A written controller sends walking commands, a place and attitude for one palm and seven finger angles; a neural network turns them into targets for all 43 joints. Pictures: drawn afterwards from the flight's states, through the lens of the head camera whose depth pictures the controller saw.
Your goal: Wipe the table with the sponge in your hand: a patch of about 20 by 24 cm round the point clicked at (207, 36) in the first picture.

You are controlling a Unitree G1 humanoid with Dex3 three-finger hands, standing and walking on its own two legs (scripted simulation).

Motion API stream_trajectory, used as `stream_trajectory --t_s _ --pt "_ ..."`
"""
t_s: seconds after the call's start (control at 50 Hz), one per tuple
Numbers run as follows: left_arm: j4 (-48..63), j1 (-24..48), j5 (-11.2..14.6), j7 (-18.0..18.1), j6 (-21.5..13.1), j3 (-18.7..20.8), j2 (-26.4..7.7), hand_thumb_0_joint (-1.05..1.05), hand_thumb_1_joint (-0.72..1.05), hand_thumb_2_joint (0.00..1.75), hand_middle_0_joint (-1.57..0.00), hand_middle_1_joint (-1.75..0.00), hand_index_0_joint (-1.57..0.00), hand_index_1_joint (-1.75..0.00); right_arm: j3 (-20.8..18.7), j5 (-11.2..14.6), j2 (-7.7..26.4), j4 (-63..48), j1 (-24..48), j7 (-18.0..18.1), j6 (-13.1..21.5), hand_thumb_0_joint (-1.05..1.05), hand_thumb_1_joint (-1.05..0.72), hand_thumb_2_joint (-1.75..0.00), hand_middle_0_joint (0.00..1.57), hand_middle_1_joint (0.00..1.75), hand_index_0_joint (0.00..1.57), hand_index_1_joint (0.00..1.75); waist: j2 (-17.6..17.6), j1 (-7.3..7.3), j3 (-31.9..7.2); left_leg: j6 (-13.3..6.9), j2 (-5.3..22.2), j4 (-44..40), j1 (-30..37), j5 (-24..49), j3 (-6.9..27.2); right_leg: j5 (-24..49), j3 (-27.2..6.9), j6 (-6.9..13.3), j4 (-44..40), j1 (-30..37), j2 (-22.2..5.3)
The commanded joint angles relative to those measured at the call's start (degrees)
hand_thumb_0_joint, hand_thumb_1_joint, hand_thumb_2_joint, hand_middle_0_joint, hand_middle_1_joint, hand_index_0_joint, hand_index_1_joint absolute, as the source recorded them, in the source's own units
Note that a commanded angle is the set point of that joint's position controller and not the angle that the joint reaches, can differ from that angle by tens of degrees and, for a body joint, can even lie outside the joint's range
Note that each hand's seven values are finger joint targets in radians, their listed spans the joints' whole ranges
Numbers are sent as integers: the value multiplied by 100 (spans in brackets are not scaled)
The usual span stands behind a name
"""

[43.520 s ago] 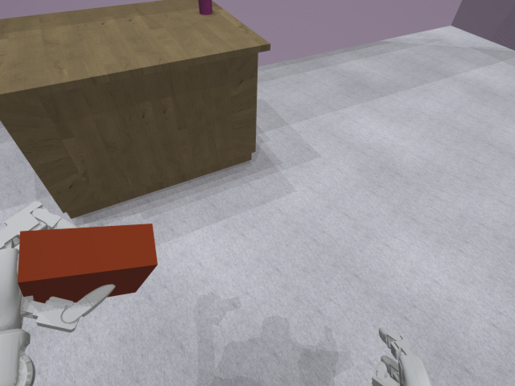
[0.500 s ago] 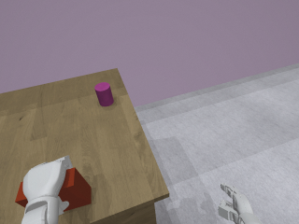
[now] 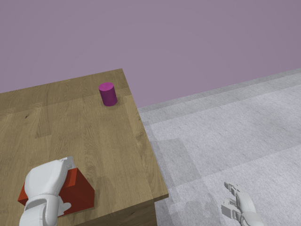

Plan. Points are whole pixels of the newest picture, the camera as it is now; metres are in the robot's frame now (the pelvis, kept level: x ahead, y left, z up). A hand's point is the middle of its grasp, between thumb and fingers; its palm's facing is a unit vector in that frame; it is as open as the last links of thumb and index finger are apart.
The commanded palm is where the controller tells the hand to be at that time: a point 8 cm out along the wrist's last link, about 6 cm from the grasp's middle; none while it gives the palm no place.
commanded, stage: lift the sponge slowly off the table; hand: left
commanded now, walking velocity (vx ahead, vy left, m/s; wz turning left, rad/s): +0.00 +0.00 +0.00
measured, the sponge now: (64, 198) +0.17 +0.28 -0.01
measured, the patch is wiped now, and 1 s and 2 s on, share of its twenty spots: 0.95 0.95 0.95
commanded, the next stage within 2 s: bring the sponge back beside the body in 1.46 s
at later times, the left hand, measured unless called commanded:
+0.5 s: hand (51, 180) +0.18 +0.28 +0.07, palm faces +0.02 -0.14 -0.99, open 9.2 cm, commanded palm +0.16 +0.28 +0.15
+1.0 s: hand (50, 169) +0.19 +0.28 +0.11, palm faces +0.07 -0.14 -0.99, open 9.2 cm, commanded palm +0.16 +0.28 +0.18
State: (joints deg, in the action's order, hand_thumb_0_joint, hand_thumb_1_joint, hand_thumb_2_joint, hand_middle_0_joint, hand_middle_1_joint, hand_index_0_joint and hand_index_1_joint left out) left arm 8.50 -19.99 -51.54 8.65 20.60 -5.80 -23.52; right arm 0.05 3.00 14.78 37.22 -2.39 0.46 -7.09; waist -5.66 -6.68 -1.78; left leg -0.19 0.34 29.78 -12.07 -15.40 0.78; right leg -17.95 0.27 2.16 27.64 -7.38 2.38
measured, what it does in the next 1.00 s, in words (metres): stands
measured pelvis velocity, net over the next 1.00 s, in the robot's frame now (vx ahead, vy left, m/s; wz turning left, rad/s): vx -0.01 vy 0.00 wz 0.00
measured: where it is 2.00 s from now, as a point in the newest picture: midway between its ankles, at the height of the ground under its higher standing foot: outside the picture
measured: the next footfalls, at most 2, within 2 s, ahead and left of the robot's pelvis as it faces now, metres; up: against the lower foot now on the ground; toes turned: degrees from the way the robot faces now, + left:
none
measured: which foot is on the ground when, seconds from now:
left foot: down 0.00-1.00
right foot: down 0.00-1.00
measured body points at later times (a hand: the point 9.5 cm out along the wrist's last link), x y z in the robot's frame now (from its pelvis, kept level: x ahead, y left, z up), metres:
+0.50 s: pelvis -0.01 +0.00 +0.00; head -0.03 -0.04 +0.45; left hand +0.18 +0.29 +0.13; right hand +0.24 -0.21 -0.07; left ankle +0.01 +0.12 -0.74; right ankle -0.03 -0.10 -0.74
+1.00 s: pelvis -0.01 +0.00 +0.01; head -0.03 -0.04 +0.45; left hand +0.18 +0.28 +0.16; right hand +0.25 -0.19 -0.07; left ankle +0.01 +0.12 -0.74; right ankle -0.03 -0.10 -0.74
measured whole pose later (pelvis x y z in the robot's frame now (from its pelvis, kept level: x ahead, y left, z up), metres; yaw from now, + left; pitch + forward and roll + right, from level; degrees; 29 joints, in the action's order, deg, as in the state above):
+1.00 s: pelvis -0.01 +0.00 +0.01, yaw +0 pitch -4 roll +0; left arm 19.2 -16.5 -48.8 1.2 25.4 -3.8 -28.0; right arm 1.7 3.2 15.5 36.5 -0.3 0.8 -7.1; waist -6.8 -6.9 -0.3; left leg -0.5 -0.1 25.1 -8.3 -12.6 0.5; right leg -15.3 -0.1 1.8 23.5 -3.9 1.9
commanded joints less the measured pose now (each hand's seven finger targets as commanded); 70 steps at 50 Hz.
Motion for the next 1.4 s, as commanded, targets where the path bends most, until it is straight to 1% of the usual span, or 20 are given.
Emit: stream_trajectory --t_s 0.0,0.28,0.32,0.36,0.44,0.66,0.7,0.86,0.88,0.94,0.96,1.02,1.1,1.12,1.16,1.2,1.26,1.28,1.36,1.38 --pt "1312 978 -162 179 -75 797 -1194 0 10 130 -120 -160 -120 -160 -190 8 566 -1004 1245 66 331 0 -90 -90 20 30 20 30 223 48 -729 -336 -227 -290 569 1333 140 1743 -401 176 -530 -56 23" --pt "1525 873 -22 -94 71 1037 -1430 0 10 130 -120 -160 -120 -160 -141 19 594 -1053 1379 92 294 0 -90 -90 20 30 20 30 320 7 -557 -325 -223 -451 610 1349 124 1659 -424 153 -669 103 -2" --pt "1455 1041 -48 -133 71 1092 -1499 0 10 130 -120 -160 -120 -160 -143 15 623 -1020 1388 115 300 0 -90 -90 20 30 20 30 380 25 -486 -326 -215 -443 637 1313 131 1559 -446 151 -734 16 7" --pt "1744 1243 -51 -170 57 1076 -1557 0 10 130 -120 -160 -120 -160 -136 15 637 -1061 1408 115 306 0 -90 -90 20 30 20 30 79 35 -555 -315 -210 -525 723 1292 166 1409 -488 180 -771 59 24" --pt "1788 1140 7 -233 5 977 -1427 0 10 130 -120 -160 -120 -160 -138 13 617 -1048 1385 118 361 0 -90 -90 20 30 20 30 87 35 -582 -330 -207 -492 774 1444 157 1618 -386 172 -754 77 19" --pt "1728 1576 11 -348 138 1183 -1745 0 10 130 -120 -160 -120 -160 -81 23 667 -1047 1490 156 375 0 -90 -90 20 30 20 30 216 16 -509 -299 -178 -725 735 1185 240 1077 -437 183 -890 126 53" --pt "1757 1606 18 -375 162 972 -1515 0 10 130 -120 -160 -120 -160 -68 34 624 -1067 1524 158 402 0 -90 -90 20 30 20 30 156 14 -518 -306 -176 -708 750 1215 210 1119 -330 161 -869 111 29" --pt "2237 1375 22 -480 345 1113 -1679 0 10 130 -120 -160 -120 -160 -62 25 647 -1117 1587 71 344 0 -90 -90 20 30 20 30 55 -40 -731 -269 -152 -736 772 1538 263 1528 -401 208 -771 346 49" --pt "2288 1271 62 -483 364 1010 -1542 0 10 130 -120 -160 -120 -160 -49 45 602 -1173 1585 56 358 0 -90 -90 20 30 20 30 89 -48 -652 -280 -159 -721 714 1492 239 1484 -317 183 -755 318 22" --pt "2092 1391 61 -511 479 1172 -1734 0 10 130 -120 -160 -120 -160 -33 38 646 -1107 1572 71 308 0 -90 -90 20 30 20 30 355 -37 -559 -286 -155 -693 685 1475 229 1544 -376 170 -800 237 18" --pt "2210 1451 42 -515 523 1329 -1935 0 10 130 -120 -160 -120 -160 -34 32 678 -1133 1634 79 287 0 -90 -90 20 30 20 30 196 -45 -573 -271 -153 -734 691 1418 255 1446 -497 198 -820 265 31" --pt "2101 1649 57 -556 562 1234 -1859 0 10 130 -120 -160 -120 -160 -12 53 656 -1111 1624 122 279 0 -90 -90 20 30 20 30 299 -11 -603 -287 -168 -683 729 1411 212 1436 -426 161 -831 233 0" --pt "2477 1726 124 -647 486 1074 -1759 0 10 130 -120 -160 -120 -160 0 63 621 -1162 1664 126 360 0 -90 -90 20 30 20 30 -45 -15 -730 -295 -179 -664 867 1573 255 1565 -379 183 -791 274 19" --pt "2462 1572 193 -692 488 978 -1635 0 10 130 -120 -160 -120 -160 6 60 614 -1179 1643 129 363 0 -90 -90 20 30 20 30 65 -10 -736 -306 -183 -662 868 1603 242 1664 -343 157 -788 294 3" --pt "2372 1701 140 -759 543 1189 -1923 0 10 130 -120 -160 -120 -160 9 52 665 -1134 1655 154 330 0 -90 -90 20 30 20 30 126 21 -658 -286 -177 -695 810 1489 264 1539 -486 174 -839 242 24" --pt "2339 1766 157 -778 557 1197 -1921 0 10 130 -120 -160 -120 -160 30 56 650 -1144 1632 165 328 0 -90 -90 20 30 20 30 254 14 -595 -286 -169 -687 757 1436 237 1480 -421 145 -837 206 -6" --pt "2559 1783 111 -774 589 1378 -2128 0 10 130 -120 -160 -120 -160 33 41 667 -1189 1728 156 303 0 -90 -90 20 30 20 30 4 -56 -748 -267 -180 -708 780 1509 258 1554 -537 191 -806 319 6" --pt "2611 1758 149 -765 579 1295 -1994 0 10 130 -120 -160 -120 -160 49 53 611 -1224 1681 143 326 0 -90 -90 20 30 20 30 66 -65 -798 -272 -187 -670 764 1576 233 1630 -422 171 -737 374 -13" --pt "2457 1482 203 -791 681 1583 -2226 0 10 130 -120 -160 -120 -160 30 44 668 -1184 1702 117 282 0 -90 -90 20 30 20 30 191 -94 -743 -252 -189 -631 685 1599 243 1785 -576 181 -747 351 -6" --pt "2457 1479 249 -818 695 1373 -1965 0 10 130 -120 -160 -120 -160 53 68 624 -1225 1685 110 282 0 -90 -90 20 30 20 30 291 -66 -735 -258 -184 -623 670 1570 207 1753 -473 143 -717 343 -31"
